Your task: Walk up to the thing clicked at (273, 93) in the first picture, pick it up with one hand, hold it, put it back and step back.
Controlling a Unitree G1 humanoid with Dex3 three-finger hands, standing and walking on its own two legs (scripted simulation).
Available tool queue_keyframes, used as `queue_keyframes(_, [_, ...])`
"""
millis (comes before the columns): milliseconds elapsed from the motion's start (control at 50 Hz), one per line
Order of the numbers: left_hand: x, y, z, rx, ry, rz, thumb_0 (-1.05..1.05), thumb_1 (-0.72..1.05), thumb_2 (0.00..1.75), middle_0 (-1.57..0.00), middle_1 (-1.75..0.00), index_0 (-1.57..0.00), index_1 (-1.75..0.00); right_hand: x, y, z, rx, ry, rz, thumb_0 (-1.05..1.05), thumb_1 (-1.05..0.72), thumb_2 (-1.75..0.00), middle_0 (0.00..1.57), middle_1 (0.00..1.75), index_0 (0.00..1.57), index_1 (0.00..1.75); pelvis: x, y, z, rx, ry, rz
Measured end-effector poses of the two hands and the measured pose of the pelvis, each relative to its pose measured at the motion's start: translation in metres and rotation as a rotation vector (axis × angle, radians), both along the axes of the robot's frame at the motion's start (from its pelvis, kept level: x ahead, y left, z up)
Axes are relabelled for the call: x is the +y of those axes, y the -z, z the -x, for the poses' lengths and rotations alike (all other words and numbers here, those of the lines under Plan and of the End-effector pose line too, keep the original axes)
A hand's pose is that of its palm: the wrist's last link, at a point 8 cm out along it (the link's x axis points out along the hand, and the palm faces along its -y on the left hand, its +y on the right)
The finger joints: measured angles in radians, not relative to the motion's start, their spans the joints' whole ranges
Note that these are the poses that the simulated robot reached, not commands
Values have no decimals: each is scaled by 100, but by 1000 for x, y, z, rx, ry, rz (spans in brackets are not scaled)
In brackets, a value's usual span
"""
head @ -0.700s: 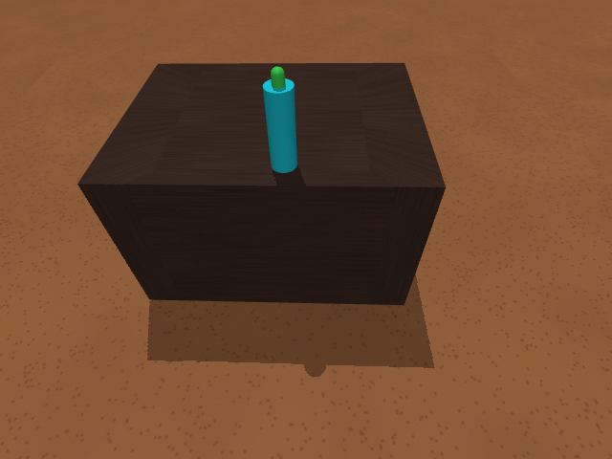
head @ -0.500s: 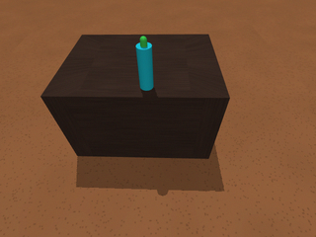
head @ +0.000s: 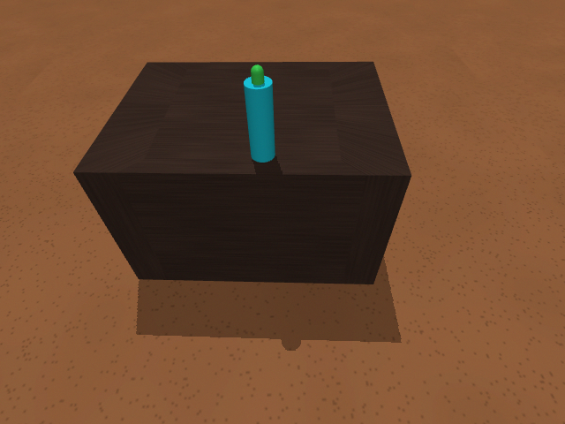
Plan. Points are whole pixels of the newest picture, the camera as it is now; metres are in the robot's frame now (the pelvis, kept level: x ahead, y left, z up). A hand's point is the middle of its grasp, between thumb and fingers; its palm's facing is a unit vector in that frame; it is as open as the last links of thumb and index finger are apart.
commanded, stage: stand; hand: left
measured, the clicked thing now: (260, 114) +0.89 +0.09 -0.04
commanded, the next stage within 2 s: walk up in 0.42 s
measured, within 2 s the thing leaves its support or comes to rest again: neither
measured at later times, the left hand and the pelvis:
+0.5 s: hand out of the picture +0.07 +0.26 -0.16, palm faces -0.03 -0.94 -0.33, open 7.3 cm; pelvis +0.00 +0.00 +0.00, yaw -1 degrees
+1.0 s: hand out of the picture +0.17 +0.18 -0.15, palm faces +0.00 -0.94 -0.35, open 7.3 cm; pelvis +0.13 -0.09 -0.01, yaw -1 degrees
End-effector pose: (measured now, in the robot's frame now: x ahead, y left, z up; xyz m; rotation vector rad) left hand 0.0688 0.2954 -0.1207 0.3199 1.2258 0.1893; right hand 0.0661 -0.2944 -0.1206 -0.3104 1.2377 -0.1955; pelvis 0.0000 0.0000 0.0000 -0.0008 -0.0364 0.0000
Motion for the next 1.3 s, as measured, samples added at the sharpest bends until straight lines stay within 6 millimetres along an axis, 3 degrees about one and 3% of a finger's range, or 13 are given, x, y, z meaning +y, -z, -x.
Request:
queue_keyframes(480, [6,-2,2,-8,2,9,0,91,90,-20,-30,-21,-30,-2,-3,1,-36,2,-6,1,-90,-90,20,29,20,30,0,1,-2,2,9,-7])
queue_keyframes(600, [7,-7,-16,3,30,-22,0,91,90,-20,-30,-21,-30,-38,-7,22,-26,49,34,0,-90,-89,20,30,20,30,-20,5,-16,5,28,-26])
queue_keyframes(700, [-11,-12,-44,-8,65,-56,0,91,90,-20,-30,-20,-30,-85,4,23,22,84,59,1,-90,-89,20,30,20,30,-48,16,-43,-15,56,-34])
queue_keyframes(740, [-20,-9,-54,-34,63,-80,0,91,90,-20,-30,-20,-30,-104,15,13,34,79,70,1,-90,-90,20,30,20,30,-61,26,-55,-29,48,-9])
queue_keyframes(800, [-37,-9,-61,-62,38,-79,0,91,90,-20,-30,-20,-30,-115,18,-12,38,67,63,1,-90,-90,20,29,20,30,-73,26,-70,-36,39,2])
queue_keyframes(920, [-63,-13,-74,-54,-4,-33,0,91,90,-20,-30,-21,-30,-116,1,-79,-38,1,28,1,-90,-90,20,29,20,30,-83,13,-106,-29,25,17])
queue_keyframes(1020, [-68,-4,-98,-43,-11,0,0,90,90,-20,-30,-21,-30,-110,-11,-131,-56,-50,29,1,-90,-90,20,29,20,30,-85,11,-143,-15,16,23])
queue_keyframes(1160, [-54,22,-155,-19,5,24,0,90,90,-20,-30,-21,-30,-96,-15,-212,-148,-83,81,1,-90,-90,20,29,20,30,-70,26,-202,-15,15,2])
queue_keyframes(1300, [-54,11,-236,-46,63,16,0,91,90,-20,-30,-21,-30,-93,-30,-245,-184,-37,73,0,-90,-89,20,30,20,30,-74,15,-251,-12,26,-9])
